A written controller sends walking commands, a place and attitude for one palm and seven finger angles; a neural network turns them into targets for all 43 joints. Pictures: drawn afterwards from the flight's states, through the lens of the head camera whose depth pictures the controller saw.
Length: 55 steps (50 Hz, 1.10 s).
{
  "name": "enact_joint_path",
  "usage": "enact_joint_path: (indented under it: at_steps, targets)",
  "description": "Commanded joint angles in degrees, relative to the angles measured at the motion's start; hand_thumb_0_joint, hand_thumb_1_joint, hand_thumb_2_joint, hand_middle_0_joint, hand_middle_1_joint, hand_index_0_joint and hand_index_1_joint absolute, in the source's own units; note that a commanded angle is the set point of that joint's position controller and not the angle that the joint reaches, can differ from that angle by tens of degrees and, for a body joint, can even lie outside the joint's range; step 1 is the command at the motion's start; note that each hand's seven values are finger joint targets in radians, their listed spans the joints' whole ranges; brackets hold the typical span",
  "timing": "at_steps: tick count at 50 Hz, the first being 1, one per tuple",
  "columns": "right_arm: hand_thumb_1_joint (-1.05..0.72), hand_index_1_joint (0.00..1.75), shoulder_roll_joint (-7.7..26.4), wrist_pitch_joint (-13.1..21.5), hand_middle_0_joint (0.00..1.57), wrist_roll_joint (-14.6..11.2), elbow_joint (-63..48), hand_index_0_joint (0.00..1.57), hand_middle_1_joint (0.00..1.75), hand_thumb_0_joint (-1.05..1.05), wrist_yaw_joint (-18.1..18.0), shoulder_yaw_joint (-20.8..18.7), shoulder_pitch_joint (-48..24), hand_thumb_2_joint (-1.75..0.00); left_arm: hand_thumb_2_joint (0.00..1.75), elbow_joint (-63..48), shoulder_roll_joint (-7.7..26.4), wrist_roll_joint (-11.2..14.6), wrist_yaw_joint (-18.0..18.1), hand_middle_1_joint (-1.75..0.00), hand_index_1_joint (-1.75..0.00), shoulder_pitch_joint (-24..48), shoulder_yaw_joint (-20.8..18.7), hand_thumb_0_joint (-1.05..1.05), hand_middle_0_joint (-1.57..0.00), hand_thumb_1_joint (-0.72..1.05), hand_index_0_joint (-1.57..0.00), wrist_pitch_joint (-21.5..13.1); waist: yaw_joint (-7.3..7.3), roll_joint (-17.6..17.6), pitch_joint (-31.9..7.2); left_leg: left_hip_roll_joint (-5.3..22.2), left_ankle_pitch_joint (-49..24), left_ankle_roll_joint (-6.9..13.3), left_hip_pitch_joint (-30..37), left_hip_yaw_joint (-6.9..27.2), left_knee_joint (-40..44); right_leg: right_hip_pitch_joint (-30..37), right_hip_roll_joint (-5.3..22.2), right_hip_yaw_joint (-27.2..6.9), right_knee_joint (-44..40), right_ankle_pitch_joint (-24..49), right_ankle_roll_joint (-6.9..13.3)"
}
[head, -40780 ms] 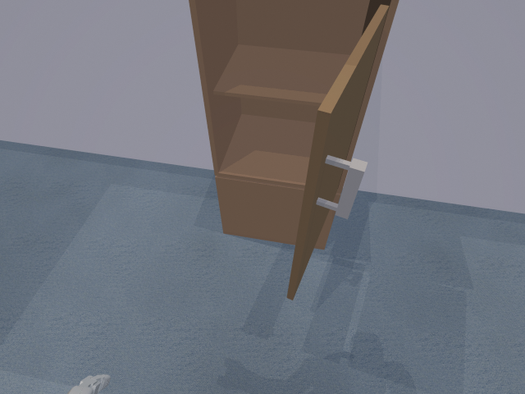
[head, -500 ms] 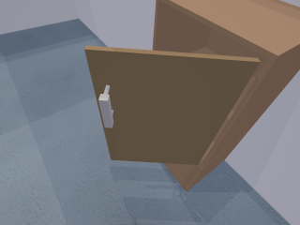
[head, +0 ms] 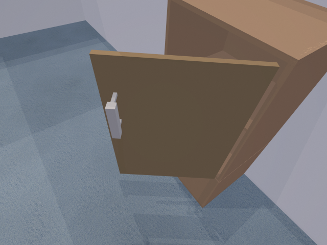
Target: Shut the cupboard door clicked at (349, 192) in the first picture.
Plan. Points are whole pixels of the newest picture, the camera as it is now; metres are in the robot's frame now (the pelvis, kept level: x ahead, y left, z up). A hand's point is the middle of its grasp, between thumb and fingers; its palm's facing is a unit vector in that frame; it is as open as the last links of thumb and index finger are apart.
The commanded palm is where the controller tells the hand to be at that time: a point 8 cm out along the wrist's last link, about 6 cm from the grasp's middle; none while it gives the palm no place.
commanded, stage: look again from close up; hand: left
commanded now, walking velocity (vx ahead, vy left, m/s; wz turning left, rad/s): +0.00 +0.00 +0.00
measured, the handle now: (115, 115) +0.42 +0.17 +0.06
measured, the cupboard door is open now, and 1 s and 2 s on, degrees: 52 52 52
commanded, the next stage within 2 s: raise the hand and make a fist in 0.16 s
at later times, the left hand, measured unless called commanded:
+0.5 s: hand (99, 204) +0.20 +0.16 +0.01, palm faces +0.20 -0.98 -0.06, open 7.0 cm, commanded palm +0.10 +0.22 -0.06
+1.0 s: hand (108, 214) +0.19 +0.15 -0.02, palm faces -0.05 -1.00 -0.03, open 4.6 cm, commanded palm +0.14 +0.21 -0.01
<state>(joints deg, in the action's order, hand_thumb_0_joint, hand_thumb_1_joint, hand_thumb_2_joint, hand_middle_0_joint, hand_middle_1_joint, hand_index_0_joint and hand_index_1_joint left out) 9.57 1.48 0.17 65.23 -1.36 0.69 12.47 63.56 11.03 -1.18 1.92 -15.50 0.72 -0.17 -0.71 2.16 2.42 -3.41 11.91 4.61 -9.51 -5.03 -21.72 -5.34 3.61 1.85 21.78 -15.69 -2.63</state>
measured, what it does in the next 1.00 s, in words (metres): steps on the spot: right foot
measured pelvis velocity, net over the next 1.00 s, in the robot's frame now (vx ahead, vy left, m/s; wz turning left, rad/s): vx -0.02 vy -0.05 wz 0.06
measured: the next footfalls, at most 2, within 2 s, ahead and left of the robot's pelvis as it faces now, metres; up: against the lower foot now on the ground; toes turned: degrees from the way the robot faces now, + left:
right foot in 0.44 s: +0.06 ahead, -0.11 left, +0.00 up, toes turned +1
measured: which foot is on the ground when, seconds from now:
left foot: down 0.00-1.00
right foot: down 0.00-0.30, up 0.32-0.42, down 0.44-1.00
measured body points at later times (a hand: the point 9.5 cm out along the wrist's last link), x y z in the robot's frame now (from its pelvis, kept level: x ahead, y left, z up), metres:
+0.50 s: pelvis -0.03 -0.03 -0.03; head -0.04 -0.04 +0.42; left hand +0.18 +0.21 +0.02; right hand +0.11 -0.27 -0.13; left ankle +0.00 +0.06 -0.74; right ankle +0.02 -0.11 -0.74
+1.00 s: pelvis -0.02 -0.05 -0.08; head +0.04 -0.06 +0.37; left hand +0.19 +0.20 -0.02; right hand +0.20 -0.26 -0.15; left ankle +0.00 +0.06 -0.74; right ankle +0.01 -0.12 -0.74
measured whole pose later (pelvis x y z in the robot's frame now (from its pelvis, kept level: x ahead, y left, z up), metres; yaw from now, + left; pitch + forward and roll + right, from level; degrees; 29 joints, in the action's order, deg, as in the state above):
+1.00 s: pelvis -0.02 -0.05 -0.08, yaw +4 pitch +12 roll -1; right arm 11.7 13.6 -3.4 30.6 -4.3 2.0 11.3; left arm 0.0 15.7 18.4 -21.6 -20.0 -9.3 -16.0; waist -0.8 -2.0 -5.7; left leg -1.8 28.1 0.5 -44.7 1.9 -61.3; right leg -44.3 -2.8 6.0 59.5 -27.1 4.4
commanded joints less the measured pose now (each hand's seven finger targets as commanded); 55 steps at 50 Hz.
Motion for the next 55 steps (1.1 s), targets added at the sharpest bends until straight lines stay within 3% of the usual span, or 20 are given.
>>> enact_joint_path:
  at_steps: [1,12,13,14,15,16,17,18,20,22,25,27,29,31,34,41,45,48,51,55]
  targets:
    - [-0.9,0.3,7.45,0.93,0.2,0.1,-1.71,0.2,0.3,0.0,-0.26,-1.16,2.25,-0.9,0.9,-1.92,6.37,0.12,0.54,-0.3,-0.3,-3.09,-1.01,0.0,-0.2,0.9,-0.2,-0.89,0.27,-1.39,-0.34,9.46,-11.71,-1.49,2.0,8.91,4.11,-2.78,3.68,-3.3,-3.09,8.09,3.32]
    - [-0.9,0.3,7.5,0.92,0.2,0.17,-1.43,0.2,0.3,0.0,-0.27,-1.11,2.22,-0.9,0.9,-1.69,6.24,0.22,0.51,-0.3,-0.3,-3.08,-0.99,0.0,-0.2,0.9,-0.2,-1.11,0.35,-1.44,0.04,9.29,-11.15,-1.66,1.56,8.92,4.08,-2.81,3.7,-3.56,-3.5,8.25,3.47]
    - [-0.9,0.3,8.54,1.04,0.2,-0.16,-5.2,0.2,0.3,0.0,0.09,-0.91,2.88,-0.9,0.9,-0.96,4.26,-0.69,2.65,-0.3,-0.3,-4.6,-0.23,0.0,-0.2,0.9,-0.2,-2.07,1.27,-7.23,1.83,10.35,-31.42,-4.02,-0.06,9.08,-4.59,-6.43,3.44,-3.65,0.77,14.23,3.07]
    - [-0.9,0.3,19.31,11.35,0.2,-1.52,-21.48,0.2,0.3,0.0,-3.74,-3.71,10.37,-0.9,0.9,-94.07,38.19,5.42,4.41,-0.3,-0.3,42.79,-25.87,0.0,-0.2,0.9,-0.2,-16.78,11.35,-8.55,-22.05,8.84,-39.11,-5.68,25.7,14.85,-5.91,-12.68,-4.18,5.12,15.33,20.06,2.84]
    - [-0.9,0.3,12.62,17.4,0.2,-5.18,-21.06,0.2,0.3,0.0,-5.52,1.19,5.43,-0.9,0.9,-77.62,10.11,7.05,4.87,-0.32,-0.32,1.77,-2.1,0.0,-0.22,0.9,-0.22,-12.91,4.13,-27.6,-27.1,10.57,-40.26,-7.49,33.81,14.85,-5.32,-17.8,-5.47,3.84,28.55,-3.0,3.29]
    - [-0.9,0.3,12.49,18.43,0.2,-3.73,-17.67,0.2,0.3,0.0,-5.74,-0.07,3.33,-0.9,0.9,-74.85,9.37,9.38,7.44,-0.34,-0.34,-0.43,-6.02,0.0,-0.24,0.9,-0.24,-9.35,1.5,-22.7,-24.78,9.9,-38.74,-10.28,23.58,14.48,-1.92,-16.06,-4.51,1.88,30.67,-6.49,3.79]
    - [-0.9,0.3,8.32,18.32,0.2,-2.82,-17.54,0.2,0.3,0.0,-2.9,-0.72,3.02,-0.9,0.9,-60.05,-6.71,9.24,5.78,-0.36,-0.36,-13.12,3.89,0.0,-0.25,0.9,-0.25,-3.32,2.99,-15.15,-15.49,10.15,-30.12,-8.56,11.65,12.53,3.43,-20.22,-3.29,1.56,26.32,-7.84,3.52]
    - [-0.9,0.3,11.97,18.58,0.2,-2.48,-22.03,0.2,0.3,0.0,-0.69,-3.06,3.8,-0.9,0.9,-71.66,-1.86,10.35,5.25,-0.38,-0.38,0.69,2.56,0.0,-0.27,0.9,-0.27,-5.08,3.93,-11.28,-8.75,8.78,-18.7,-7.02,4.91,11.52,-0.03,-19.93,-2.43,1.69,20.98,-5.94,3.86]
    - [-0.9,0.3,12.09,19.46,0.2,-1.94,-26.36,0.2,0.3,0.0,-0.14,-3.57,0.2,-0.9,0.9,-62.67,0.68,10.0,2.41,-0.42,-0.42,-0.82,-2.16,0.0,-0.31,0.9,-0.31,-10.06,3.79,-1.76,0.21,5.06,0.18,-6.16,-9.16,10.09,-8.21,-22.26,-2.38,3.18,11.63,-2.95,4.47]
    - [-0.9,0.3,11.14,18.45,0.2,-1.55,-29.67,0.2,0.3,0.0,0.55,-3.8,-0.77,-0.9,0.9,-48.26,0.62,11.78,-2.64,-0.46,-0.46,-15.6,-7.41,0.0,-0.35,0.9,-0.35,-16.53,1.04,13.75,2.57,2.57,6.78,-5.51,-19.75,8.4,-14.29,-26.03,-1.72,1.33,8.47,-11.06,4.41]
    - [-0.9,0.3,11.96,16.91,0.2,-1.35,-34.18,0.2,0.3,0.0,0.88,-5.25,-4.9,-0.9,0.9,-46.03,5.86,17.36,-14.9,-0.52,-0.52,-19.93,-15.95,0.0,-0.4,0.9,-0.4,-29.1,-2.13,19.66,-2.1,0.66,12.55,-6.4,-33.83,5.5,-24.11,-29.76,-1.05,-3.56,15.98,-19.34,5.05]
    - [-0.9,0.3,12.78,16.14,0.2,-2.22,-38.86,0.2,0.3,0.0,1.43,-5.68,-6.27,-0.9,0.9,-45.03,7.92,19.13,-21.98,-0.56,-0.56,-19.4,-16.57,0.0,-0.44,0.9,-0.44,-33.0,-2.17,17.73,-2.49,-0.03,15.93,-6.02,-39.96,4.45,-28.87,-28.8,1.19,-11.02,16.49,-23.61,4.28]
    - [-0.9,0.3,12.79,15.73,0.2,-2.84,-43.05,0.2,0.3,0.0,1.5,-5.84,-7.82,-0.9,0.9,-52.12,11.44,20.0,-23.73,-0.6,-0.6,-16.53,-19.71,0.0,-0.47,0.9,-0.47,-32.63,-3.74,6.43,-6.79,-0.85,17.65,-4.99,-41.39,3.18,-30.81,-27.67,1.36,-14.12,16.75,-29.2,3.62]
    - [-0.9,0.3,12.47,15.68,0.2,-2.72,-45.86,0.2,0.3,0.0,1.12,-5.33,-8.13,-0.9,0.9,-63.2,14.67,21.36,-22.55,-0.64,-0.64,-10.01,-21.79,0.0,-0.51,0.9,-0.51,-32.21,-3.91,-4.69,-11.76,-0.85,18.44,-4.43,-40.81,3.04,-32.2,-28.59,0.84,-14.91,18.35,-33.58,4.37]
    - [-0.9,0.3,10.87,17.54,0.2,-2.14,-46.55,0.2,0.3,0.0,0.16,-4.45,-6.49,-0.9,0.9,-80.25,13.81,21.39,-18.34,-0.7,-0.7,1.04,-19.28,0.0,-0.57,0.9,-0.57,-35.66,-0.7,-10.65,-18.65,0.41,19.2,-3.3,-37.21,5.11,-34.66,-32.62,-0.74,-14.76,20.67,-33.01,4.64]
    - [-0.9,0.3,12.58,19.96,0.2,-2.73,-40.69,0.2,0.3,0.0,-3.2,-2.81,-2.53,-0.9,0.9,-79.49,10.83,20.34,-21.02,-0.84,-0.84,-0.67,-9.25,0.0,-0.69,0.9,-0.69,-36.39,5.66,-4.11,-13.77,2.31,16.48,-1.84,-39.41,7.86,-39.69,-34.98,-1.56,-14.78,20.02,-25.22,2.21]
    - [-0.9,0.3,12.53,16.95,0.2,-4.09,-42.4,0.2,0.3,0.0,-4.01,-3.3,-1.84,-0.9,0.9,-69.82,13.58,20.0,-24.21,-0.92,-0.92,-5.42,-13.77,0.0,-0.77,0.9,-0.77,-22.32,2.09,0.95,-14.24,2.66,13.77,-2.0,-40.19,7.37,-36.03,-27.62,0.25,-15.01,17.68,-20.32,0.77]
    - [-0.9,0.3,10.58,14.67,0.2,-3.95,-45.28,0.2,0.3,0.0,-3.62,-3.23,-3.4,-0.9,0.9,-74.32,14.84,22.48,-22.44,-0.98,-0.98,-9.63,-21.32,0.0,-0.82,0.9,-0.82,-15.49,-2.39,2.13,-23.04,1.85,5.87,-2.88,-36.17,7.73,-33.75,-16.05,1.91,-15.16,19.23,-1.97,-1.01]
    - [-0.9,0.3,8.57,14.15,0.2,-2.74,-45.17,0.2,0.3,0.0,-2.82,-2.71,-3.43,-0.9,0.9,-81.56,13.93,23.32,-17.73,-1.04,-1.04,-11.68,-24.96,0.0,-0.88,0.9,-0.88,-16.93,-4.25,0.61,-26.59,1.76,-1.29,-3.68,-32.83,8.5,-31.39,-10.3,0.92,-11.79,23.47,18.14,-0.78]
    - [-0.9,0.3,8.82,14.72,0.2,-2.09,-43.42,0.2,0.3,0.0,-1.91,-3.2,-0.73,-0.9,0.9,-81.67,7.45,21.54,-17.11,-1.12,-1.12,-14.3,-17.45,0.0,-0.95,0.9,-0.95,-22.68,-1.47,0.49,-20.85,2.0,-6.52,-3.63,-28.17,8.17,-28.33,-17.72,-2.03,-5.04,26.81,25.45,0.79]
